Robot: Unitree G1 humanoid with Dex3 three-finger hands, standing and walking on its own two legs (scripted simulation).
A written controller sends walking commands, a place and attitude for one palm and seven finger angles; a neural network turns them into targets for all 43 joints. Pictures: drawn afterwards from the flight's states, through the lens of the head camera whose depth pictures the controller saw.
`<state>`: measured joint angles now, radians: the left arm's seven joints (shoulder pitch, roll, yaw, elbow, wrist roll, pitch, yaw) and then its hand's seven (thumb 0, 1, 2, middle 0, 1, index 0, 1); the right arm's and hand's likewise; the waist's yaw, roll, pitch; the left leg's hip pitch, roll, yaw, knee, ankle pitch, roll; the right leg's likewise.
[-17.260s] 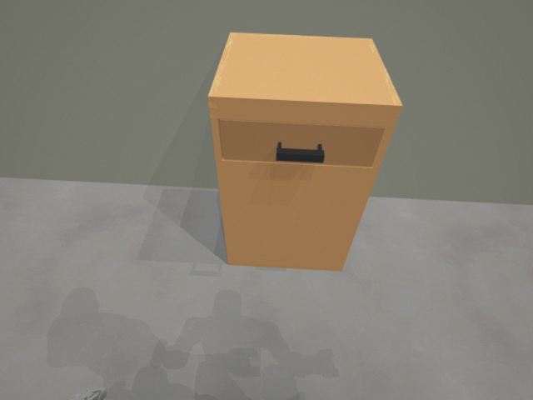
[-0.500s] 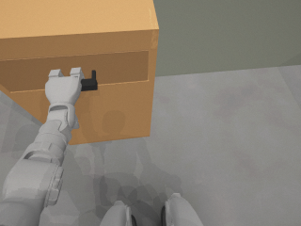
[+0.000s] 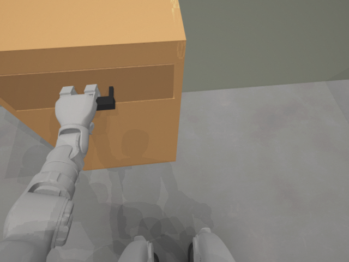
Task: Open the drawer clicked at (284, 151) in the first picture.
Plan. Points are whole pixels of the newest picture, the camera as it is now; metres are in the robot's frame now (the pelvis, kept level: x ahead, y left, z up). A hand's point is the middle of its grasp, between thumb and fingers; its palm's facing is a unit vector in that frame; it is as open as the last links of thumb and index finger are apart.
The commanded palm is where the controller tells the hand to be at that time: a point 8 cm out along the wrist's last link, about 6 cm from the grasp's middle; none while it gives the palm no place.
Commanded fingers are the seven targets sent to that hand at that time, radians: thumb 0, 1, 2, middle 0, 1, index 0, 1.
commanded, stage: close the thumb around the handle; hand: left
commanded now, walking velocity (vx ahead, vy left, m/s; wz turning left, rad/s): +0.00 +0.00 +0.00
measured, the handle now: (88, 98) +0.52 +0.20 -0.01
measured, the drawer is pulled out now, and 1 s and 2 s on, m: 0.00 0.06 0.18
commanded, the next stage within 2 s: pull the drawer open in 0.26 s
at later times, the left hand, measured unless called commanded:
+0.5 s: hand (85, 120) +0.46 +0.21 -0.03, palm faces -0.06 -0.01 -1.00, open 6.1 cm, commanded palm +0.43 +0.20 +0.02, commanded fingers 0.00 0.90 0.90 -0.40 -1.35 -0.40 -1.35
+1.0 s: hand (83, 142) +0.40 +0.21 -0.03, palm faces -0.02 -0.04 -1.00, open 6.1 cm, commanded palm +0.37 +0.21 +0.02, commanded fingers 0.00 0.90 0.90 -0.40 -1.35 -0.40 -1.35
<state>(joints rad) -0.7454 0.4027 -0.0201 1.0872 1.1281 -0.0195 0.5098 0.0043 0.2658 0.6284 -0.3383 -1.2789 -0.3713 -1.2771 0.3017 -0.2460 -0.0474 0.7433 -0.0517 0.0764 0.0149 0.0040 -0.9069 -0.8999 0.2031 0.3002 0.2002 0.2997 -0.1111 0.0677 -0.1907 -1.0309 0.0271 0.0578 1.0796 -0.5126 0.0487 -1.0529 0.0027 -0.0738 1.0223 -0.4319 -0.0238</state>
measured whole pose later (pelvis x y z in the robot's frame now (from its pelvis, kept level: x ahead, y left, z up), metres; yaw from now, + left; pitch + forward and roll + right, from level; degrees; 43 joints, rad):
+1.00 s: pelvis +0.01 +0.00 +0.01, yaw +0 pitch +23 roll -1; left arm -0.46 0.30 -0.07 0.87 1.15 -0.02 0.57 0.01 0.67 0.81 -0.29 -1.35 -0.35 -1.32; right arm 0.24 -0.24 -0.06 0.71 -0.04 0.12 0.01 0.01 -0.91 -0.90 0.20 0.30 0.20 0.30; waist -0.04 0.05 -0.20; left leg -0.89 0.02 0.08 1.01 -0.51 0.05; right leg -0.93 0.00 -0.05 0.97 -0.43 -0.02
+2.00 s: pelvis +0.01 -0.01 +0.02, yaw +0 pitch +17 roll +0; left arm 0.05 0.26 -0.13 0.43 1.14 0.06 0.57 0.02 0.67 0.79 -0.28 -1.35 -0.38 -1.33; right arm 0.16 -0.22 -0.03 0.63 -0.03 0.08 -0.01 0.01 -0.91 -0.90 0.20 0.30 0.20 0.30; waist 0.00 0.04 -0.18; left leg -0.76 0.02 0.08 0.97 -0.51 0.03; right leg -0.81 0.01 -0.05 0.96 -0.45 -0.04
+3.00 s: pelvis +0.00 -0.04 +0.00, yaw +1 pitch +17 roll +2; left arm 0.52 0.29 -0.06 0.04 1.13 -0.07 0.58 0.04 0.67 0.74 -0.26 -1.33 -0.39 -1.32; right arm 0.12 -0.23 -0.01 0.55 -0.06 0.05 0.01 0.01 -0.91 -0.90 0.20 0.30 0.20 0.30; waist 0.04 0.03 -0.19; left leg -0.85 0.02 0.07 1.10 -0.55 0.00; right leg -0.92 0.01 -0.05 1.13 -0.51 -0.07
